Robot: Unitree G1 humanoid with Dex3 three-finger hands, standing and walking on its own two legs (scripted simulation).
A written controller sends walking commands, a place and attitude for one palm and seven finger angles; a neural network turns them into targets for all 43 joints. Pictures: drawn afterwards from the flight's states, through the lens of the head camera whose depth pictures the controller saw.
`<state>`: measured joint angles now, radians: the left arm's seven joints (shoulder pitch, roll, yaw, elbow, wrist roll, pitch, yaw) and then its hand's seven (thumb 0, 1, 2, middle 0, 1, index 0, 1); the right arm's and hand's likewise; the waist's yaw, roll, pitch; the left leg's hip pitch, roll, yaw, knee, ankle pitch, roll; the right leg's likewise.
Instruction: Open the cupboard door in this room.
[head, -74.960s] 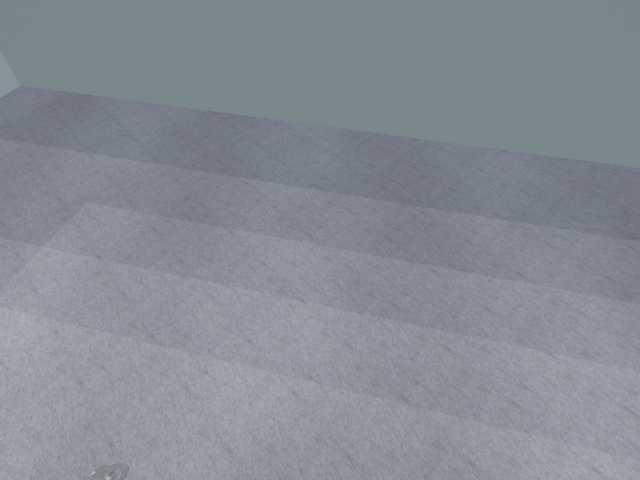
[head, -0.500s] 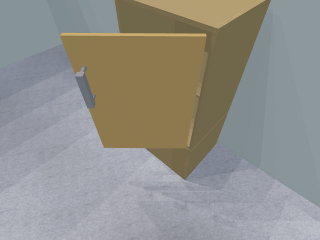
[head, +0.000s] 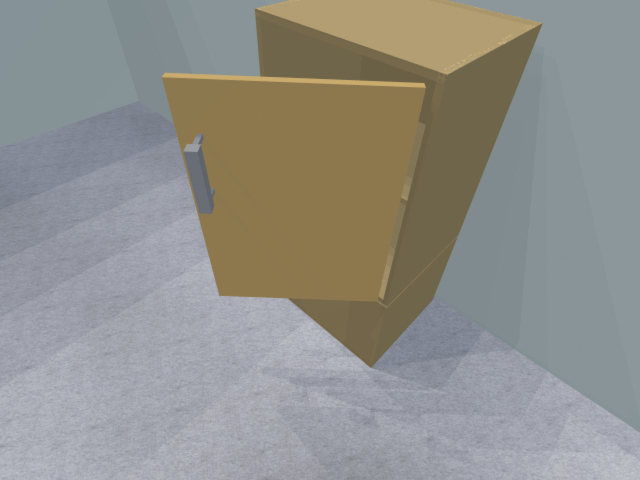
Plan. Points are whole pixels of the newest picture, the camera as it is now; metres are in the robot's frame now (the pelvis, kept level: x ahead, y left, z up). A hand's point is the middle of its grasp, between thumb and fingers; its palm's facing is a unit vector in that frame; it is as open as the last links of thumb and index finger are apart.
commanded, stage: shuffle to correct the standing spot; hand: left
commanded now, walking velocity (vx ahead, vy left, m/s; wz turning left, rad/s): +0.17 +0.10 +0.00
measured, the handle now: (202, 174) +0.62 +0.26 +0.04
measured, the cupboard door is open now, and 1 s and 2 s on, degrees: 42 42 42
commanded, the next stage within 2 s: come to a stop and stand still in 0.30 s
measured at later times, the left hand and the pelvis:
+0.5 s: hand out of the picture +0.03 +0.19 -0.19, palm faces -0.01 -0.99 -0.14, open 7.4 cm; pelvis +0.06 +0.04 -0.01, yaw -3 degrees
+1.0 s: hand out of the picture +0.09 +0.21 -0.18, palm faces -0.02 -0.97 -0.25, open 7.4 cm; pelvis +0.03 +0.03 -0.01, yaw -2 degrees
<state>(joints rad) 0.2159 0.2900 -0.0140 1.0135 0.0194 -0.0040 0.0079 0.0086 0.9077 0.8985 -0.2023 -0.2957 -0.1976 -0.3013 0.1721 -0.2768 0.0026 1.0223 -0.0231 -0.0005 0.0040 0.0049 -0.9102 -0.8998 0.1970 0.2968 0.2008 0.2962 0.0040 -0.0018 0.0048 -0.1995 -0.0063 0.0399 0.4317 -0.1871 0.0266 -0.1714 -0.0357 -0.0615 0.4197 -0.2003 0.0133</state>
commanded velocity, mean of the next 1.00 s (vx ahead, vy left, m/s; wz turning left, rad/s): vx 0.02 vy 0.01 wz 0.00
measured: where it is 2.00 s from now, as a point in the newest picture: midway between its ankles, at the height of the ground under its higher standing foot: outside the picture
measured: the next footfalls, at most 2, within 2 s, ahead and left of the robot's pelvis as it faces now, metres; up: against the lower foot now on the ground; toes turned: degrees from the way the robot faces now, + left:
none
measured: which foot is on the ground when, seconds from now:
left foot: down 0.00-1.00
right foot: down 0.00-1.00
